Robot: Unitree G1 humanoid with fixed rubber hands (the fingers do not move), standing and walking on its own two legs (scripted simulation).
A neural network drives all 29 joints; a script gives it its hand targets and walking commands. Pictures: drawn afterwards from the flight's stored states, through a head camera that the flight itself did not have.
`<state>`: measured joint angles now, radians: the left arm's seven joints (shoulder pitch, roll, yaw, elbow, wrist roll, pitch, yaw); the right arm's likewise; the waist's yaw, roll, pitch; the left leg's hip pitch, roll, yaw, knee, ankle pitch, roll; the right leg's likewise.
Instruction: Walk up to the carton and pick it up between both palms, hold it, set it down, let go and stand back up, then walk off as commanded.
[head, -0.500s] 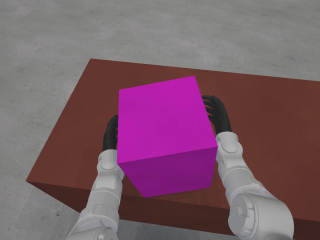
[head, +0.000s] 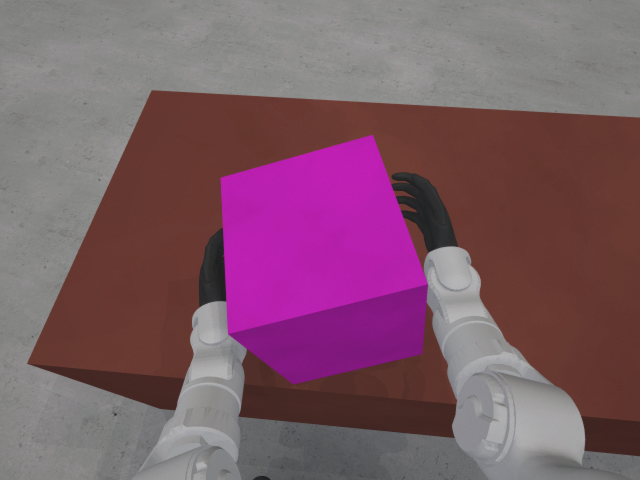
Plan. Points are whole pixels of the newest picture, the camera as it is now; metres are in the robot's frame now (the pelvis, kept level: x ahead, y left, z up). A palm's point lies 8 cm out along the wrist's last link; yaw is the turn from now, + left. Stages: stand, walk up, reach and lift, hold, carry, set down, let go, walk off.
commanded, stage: set down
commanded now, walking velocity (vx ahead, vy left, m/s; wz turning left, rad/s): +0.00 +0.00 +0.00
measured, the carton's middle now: (328, 272) +0.40 +0.01 -0.04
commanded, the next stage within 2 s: none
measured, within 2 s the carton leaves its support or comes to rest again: rests again in 1.92 s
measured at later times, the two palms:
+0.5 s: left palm (217, 290) +0.35 +0.16 -0.02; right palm (437, 246) +0.42 -0.12 +0.01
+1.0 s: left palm (221, 293) +0.35 +0.15 -0.03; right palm (440, 254) +0.41 -0.13 +0.00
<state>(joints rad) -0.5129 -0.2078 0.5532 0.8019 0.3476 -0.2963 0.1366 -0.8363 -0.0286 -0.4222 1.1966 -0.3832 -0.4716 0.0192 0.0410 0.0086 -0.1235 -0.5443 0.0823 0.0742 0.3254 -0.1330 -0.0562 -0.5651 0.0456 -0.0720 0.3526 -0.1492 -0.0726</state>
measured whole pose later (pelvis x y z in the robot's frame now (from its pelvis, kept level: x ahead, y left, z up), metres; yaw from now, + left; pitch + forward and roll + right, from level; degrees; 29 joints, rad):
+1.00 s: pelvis -0.01 +0.01 +0.00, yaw -1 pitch +22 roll +1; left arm -0.56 -0.23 0.60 0.85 0.39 -0.42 0.12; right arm -0.81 -0.04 -0.50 1.20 -0.42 -0.58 0.02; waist 0.06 0.02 -0.10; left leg -0.60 0.08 0.09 0.35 -0.13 -0.04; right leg -0.63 0.04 -0.05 0.37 -0.14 -0.07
